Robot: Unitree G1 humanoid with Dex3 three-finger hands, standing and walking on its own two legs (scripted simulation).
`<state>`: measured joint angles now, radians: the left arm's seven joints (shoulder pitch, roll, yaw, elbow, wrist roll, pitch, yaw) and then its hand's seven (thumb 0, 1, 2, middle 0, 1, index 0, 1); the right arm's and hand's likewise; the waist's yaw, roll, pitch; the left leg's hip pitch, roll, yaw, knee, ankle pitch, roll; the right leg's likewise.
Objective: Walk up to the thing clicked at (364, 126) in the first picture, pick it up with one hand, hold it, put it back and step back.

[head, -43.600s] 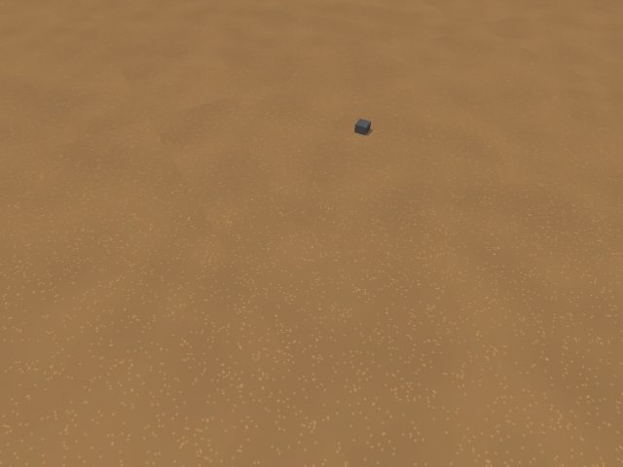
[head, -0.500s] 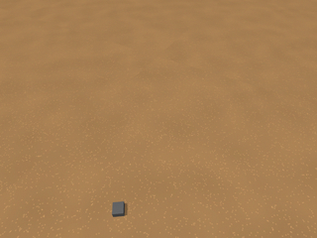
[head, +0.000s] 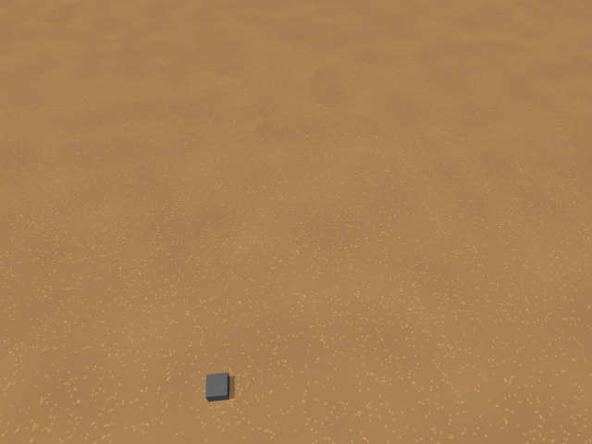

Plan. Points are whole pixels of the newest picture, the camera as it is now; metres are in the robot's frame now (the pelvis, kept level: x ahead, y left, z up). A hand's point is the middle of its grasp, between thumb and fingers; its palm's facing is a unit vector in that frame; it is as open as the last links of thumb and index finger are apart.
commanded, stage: stand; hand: left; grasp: from above
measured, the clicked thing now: (218, 387) +0.42 +0.27 -0.76
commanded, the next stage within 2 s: step back in 1.06 s
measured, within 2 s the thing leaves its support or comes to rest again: neither
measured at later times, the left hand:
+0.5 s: hand out of the picture +0.08 +0.24 -0.15, palm faces +0.02 -0.94 -0.34, open 7.4 cm
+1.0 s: hand out of the picture +0.07 +0.23 -0.15, palm faces +0.01 -0.94 -0.35, open 7.4 cm
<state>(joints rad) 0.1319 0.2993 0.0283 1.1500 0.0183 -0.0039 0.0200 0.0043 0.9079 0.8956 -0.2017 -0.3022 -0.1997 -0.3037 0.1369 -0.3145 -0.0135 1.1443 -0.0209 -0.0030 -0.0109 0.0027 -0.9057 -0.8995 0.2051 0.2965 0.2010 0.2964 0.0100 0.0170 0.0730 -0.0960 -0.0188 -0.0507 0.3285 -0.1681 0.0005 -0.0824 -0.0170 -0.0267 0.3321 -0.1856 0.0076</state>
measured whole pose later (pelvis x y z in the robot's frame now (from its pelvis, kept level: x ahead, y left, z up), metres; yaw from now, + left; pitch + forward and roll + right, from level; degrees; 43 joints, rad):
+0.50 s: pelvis +0.01 -0.01 +0.00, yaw +0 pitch -4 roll +0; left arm 0.10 0.31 0.03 1.14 0.02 -0.01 0.01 0.00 0.91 0.90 -0.20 -0.30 -0.20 -0.30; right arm 0.11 -0.33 -0.01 1.14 -0.02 -0.01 -0.01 0.00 -0.91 -0.90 0.21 0.30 0.20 0.30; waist 0.01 0.02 0.06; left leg -0.08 0.00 -0.05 0.30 -0.17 -0.02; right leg -0.07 0.00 -0.03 0.31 -0.18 -0.01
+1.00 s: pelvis +0.00 -0.02 +0.00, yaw +0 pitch -3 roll +0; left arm 0.13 0.32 0.02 1.13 0.01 -0.01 0.01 0.00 0.91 0.90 -0.20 -0.30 -0.20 -0.30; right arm 0.14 -0.34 0.00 1.14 -0.02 -0.01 0.00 0.00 -0.91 -0.90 0.21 0.30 0.20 0.30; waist 0.01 0.02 0.06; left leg -0.09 0.01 -0.06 0.30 -0.16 -0.03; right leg -0.08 0.01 -0.03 0.31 -0.18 -0.02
